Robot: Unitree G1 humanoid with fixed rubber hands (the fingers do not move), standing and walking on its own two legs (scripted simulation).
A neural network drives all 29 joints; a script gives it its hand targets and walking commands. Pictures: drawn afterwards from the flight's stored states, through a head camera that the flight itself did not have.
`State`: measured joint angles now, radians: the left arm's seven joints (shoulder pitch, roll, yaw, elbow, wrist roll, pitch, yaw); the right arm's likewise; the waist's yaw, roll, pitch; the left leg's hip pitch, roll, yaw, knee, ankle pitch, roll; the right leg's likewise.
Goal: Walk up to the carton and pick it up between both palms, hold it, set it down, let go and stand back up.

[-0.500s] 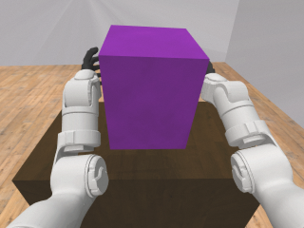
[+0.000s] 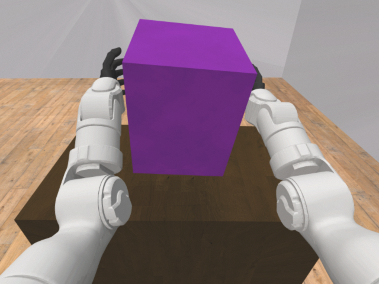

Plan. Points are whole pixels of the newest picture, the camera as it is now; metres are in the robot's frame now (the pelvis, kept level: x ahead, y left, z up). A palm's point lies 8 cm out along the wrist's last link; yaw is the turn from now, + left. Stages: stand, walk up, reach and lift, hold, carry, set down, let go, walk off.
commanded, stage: set down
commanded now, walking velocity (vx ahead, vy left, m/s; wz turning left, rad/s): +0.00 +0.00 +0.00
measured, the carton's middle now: (183, 100) +0.40 +0.00 +0.26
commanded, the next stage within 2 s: none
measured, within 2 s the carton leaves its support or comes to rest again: neither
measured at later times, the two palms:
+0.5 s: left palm (115, 110) +0.41 +0.14 +0.24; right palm (243, 121) +0.39 -0.14 +0.21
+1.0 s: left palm (121, 122) +0.42 +0.14 +0.21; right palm (243, 130) +0.40 -0.15 +0.18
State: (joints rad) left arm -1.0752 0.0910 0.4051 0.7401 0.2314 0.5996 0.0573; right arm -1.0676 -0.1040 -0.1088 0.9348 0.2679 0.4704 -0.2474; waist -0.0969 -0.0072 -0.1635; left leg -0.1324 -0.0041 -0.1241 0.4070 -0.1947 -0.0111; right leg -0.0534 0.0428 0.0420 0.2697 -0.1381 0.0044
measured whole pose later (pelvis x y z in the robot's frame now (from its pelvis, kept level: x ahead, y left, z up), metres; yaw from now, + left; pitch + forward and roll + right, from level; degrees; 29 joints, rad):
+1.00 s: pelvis +0.01 +0.00 +0.00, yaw +0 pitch -3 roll -1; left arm -0.90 0.03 0.33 0.75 0.20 0.38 0.11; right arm -0.88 -0.05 -0.18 0.96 0.11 0.21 -0.17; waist -0.06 -0.04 -0.07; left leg -0.12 0.00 -0.11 0.37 -0.19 -0.01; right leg -0.05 0.03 0.02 0.26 -0.15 0.00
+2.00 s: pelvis +0.02 +0.00 +0.00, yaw -2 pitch +3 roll -1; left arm -0.85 -0.03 0.37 0.87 0.22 0.17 0.12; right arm -0.78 0.00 -0.36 0.97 -0.12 0.07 -0.09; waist 0.01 -0.02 -0.10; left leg -0.23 0.01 -0.05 0.36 -0.19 -0.01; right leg -0.19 0.03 0.03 0.28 -0.14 0.00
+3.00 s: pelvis +0.02 +0.00 +0.00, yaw -3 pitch +6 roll -1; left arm -0.76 -0.11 0.47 0.86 0.33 0.01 0.07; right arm -0.70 0.06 -0.52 0.93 -0.33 -0.10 -0.03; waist 0.03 -0.01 -0.06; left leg -0.27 0.02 -0.01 0.35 -0.18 -0.01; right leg -0.24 0.02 0.01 0.28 -0.14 0.00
